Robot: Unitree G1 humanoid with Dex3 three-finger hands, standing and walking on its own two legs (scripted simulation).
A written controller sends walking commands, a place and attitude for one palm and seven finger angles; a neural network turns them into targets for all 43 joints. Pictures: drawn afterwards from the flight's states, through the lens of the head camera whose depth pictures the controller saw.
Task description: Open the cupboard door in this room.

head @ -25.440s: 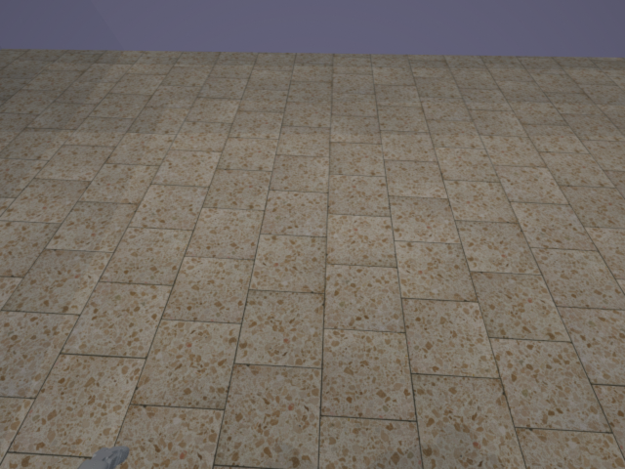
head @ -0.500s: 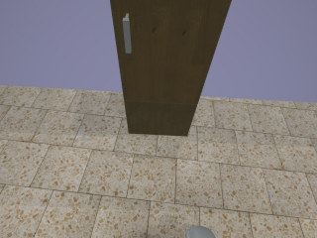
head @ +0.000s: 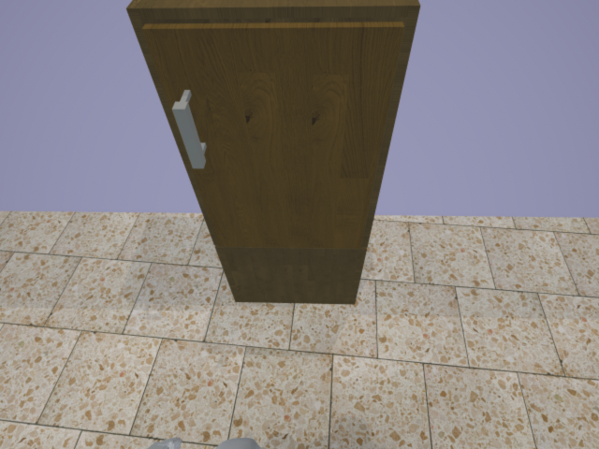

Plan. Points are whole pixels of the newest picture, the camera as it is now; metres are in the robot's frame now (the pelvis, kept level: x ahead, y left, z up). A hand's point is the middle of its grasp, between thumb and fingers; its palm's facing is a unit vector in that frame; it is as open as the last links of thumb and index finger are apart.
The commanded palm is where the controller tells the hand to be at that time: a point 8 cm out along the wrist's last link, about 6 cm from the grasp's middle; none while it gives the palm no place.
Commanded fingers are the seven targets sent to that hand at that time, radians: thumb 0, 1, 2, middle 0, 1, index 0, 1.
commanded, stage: take the last steps up to it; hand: left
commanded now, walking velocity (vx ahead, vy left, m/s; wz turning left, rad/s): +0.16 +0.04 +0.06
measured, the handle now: (192, 130) +0.63 +0.22 +0.05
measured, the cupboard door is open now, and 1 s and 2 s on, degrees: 0 0 0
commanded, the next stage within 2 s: come to a stop and stand still in 0.04 s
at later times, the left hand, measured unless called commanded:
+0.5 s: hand out of the picture +0.08 +0.21 -0.18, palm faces +0.05 -0.98 -0.19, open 7.4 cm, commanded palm none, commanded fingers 0.00 0.90 0.90 -0.20 -0.30 -0.20 -0.30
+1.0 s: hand out of the picture +0.07 +0.16 -0.16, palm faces +0.06 -0.97 -0.24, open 7.3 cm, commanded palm none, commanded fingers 0.00 0.90 0.90 -0.20 -0.30 -0.20 -0.30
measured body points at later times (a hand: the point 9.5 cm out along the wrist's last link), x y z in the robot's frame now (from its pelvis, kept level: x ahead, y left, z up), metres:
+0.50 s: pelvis +0.08 +0.03 +0.00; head +0.13 +0.05 +0.44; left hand +0.08 +0.26 -0.17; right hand +0.20 -0.18 -0.14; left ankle +0.14 +0.15 -0.74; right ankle +0.02 -0.11 -0.67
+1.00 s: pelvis +0.05 -0.02 +0.01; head +0.08 -0.04 +0.45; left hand +0.07 +0.21 -0.14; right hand +0.05 -0.27 -0.16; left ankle +0.02 +0.12 -0.71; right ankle +0.05 -0.13 -0.74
